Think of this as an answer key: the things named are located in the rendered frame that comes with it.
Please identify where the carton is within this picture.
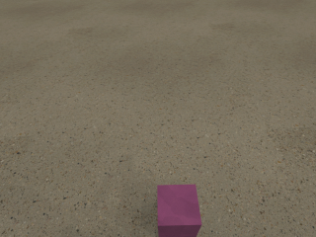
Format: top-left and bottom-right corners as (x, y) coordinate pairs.
(157, 184), (202, 237)

